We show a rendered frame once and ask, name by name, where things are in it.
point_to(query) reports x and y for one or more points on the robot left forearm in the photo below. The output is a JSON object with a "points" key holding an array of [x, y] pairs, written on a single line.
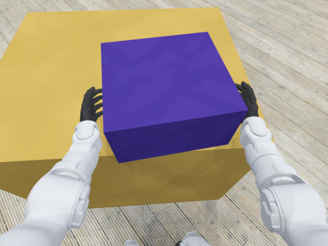
{"points": [[81, 159]]}

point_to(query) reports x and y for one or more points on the robot left hand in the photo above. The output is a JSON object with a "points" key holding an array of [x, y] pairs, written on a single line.
{"points": [[88, 107]]}

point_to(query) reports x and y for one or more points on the robot right upper arm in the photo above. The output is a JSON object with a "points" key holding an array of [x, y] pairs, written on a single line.
{"points": [[295, 212]]}

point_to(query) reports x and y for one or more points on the robot right hand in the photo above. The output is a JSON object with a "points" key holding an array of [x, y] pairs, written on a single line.
{"points": [[249, 99]]}

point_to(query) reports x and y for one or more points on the pedestal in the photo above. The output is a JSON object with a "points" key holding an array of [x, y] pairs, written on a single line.
{"points": [[51, 62]]}

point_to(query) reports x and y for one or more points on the robot right forearm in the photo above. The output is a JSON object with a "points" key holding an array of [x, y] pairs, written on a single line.
{"points": [[265, 161]]}

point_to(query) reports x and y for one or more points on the robot left upper arm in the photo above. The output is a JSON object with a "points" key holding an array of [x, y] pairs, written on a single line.
{"points": [[58, 205]]}

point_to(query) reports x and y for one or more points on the right robot shin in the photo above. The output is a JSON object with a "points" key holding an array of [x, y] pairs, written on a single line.
{"points": [[190, 234]]}

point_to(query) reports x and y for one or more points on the carton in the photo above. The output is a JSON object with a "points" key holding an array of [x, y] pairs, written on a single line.
{"points": [[167, 95]]}

